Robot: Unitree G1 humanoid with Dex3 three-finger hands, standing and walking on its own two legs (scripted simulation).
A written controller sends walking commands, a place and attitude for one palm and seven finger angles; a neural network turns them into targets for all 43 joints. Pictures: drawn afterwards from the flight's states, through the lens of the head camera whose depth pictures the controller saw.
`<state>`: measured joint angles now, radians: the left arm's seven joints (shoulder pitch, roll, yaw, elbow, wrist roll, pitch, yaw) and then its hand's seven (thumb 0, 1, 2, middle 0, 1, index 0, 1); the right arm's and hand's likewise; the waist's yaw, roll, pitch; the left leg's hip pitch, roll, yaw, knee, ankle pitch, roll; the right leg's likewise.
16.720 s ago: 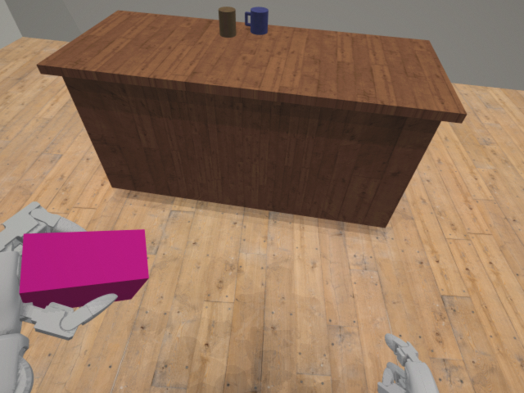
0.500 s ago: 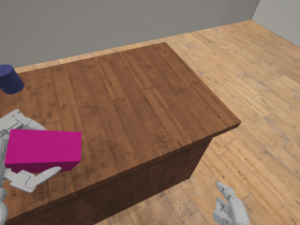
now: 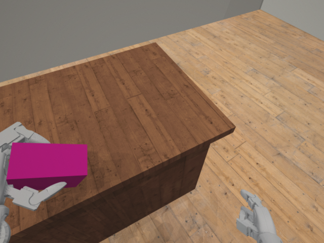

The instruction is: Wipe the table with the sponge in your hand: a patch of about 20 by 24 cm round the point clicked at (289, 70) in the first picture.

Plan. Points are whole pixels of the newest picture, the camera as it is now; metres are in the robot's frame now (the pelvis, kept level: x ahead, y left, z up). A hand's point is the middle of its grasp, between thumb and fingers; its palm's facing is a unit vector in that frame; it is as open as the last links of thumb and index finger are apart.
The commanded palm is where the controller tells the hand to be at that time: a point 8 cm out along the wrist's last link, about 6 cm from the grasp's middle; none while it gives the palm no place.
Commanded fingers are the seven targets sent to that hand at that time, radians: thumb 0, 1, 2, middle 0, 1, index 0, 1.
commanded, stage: come to a stop and stand still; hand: left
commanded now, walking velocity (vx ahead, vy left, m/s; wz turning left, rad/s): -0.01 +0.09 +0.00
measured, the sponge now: (59, 167) +0.23 +0.21 +0.13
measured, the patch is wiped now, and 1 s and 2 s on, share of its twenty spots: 0.00 0.00 0.00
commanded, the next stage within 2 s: look again from close up in 1.28 s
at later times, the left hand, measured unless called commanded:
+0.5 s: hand (33, 222) +0.14 +0.20 +0.15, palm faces +0.35 -0.81 -0.48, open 10.0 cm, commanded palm +0.07 +0.25 +0.17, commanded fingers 0.00 0.10 1.30 -1.20 -1.60 -1.20 -1.60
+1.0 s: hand out of the picture +0.07 +0.17 +0.15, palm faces +0.47 -0.75 -0.47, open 10.0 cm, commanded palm +0.02 +0.19 +0.17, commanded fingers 0.00 0.10 1.30 -1.20 -1.60 -1.20 -1.60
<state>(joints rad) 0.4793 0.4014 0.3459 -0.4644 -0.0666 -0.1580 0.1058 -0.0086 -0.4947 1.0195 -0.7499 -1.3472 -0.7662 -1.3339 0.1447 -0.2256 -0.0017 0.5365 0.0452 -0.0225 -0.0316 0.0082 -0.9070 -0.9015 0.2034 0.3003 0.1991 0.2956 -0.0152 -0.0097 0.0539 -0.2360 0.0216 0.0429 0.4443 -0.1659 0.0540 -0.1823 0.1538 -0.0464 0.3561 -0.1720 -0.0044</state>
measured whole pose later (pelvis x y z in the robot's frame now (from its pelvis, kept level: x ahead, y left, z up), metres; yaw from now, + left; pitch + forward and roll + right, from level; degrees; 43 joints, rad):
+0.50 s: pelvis -0.07 -0.04 -0.01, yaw +4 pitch -4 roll +3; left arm 0.46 0.36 0.34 -0.43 -0.05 -0.14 0.07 -0.01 -0.49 1.02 -0.75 -1.35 -0.77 -1.33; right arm 0.23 -0.21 -0.02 0.62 0.04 -0.04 -0.05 0.01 -0.91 -0.90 0.20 0.30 0.20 0.30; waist -0.03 0.02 0.08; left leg -0.42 -0.04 -0.02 1.00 -0.38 -0.01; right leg -0.26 0.09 -0.08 0.54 -0.23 -0.05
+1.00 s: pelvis -0.10 -0.10 -0.01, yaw +8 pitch +1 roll +1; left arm 0.55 0.38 0.42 -0.54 -0.05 -0.20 0.12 -0.01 -0.50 1.02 -0.75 -1.34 -0.77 -1.33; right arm 0.24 -0.21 -0.04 0.58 0.04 -0.07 -0.01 0.01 -0.91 -0.90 0.20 0.30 0.20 0.30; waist -0.01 -0.02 0.06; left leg -0.39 -0.05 -0.01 0.96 -0.40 0.01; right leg -0.34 0.04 0.03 0.55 -0.23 -0.05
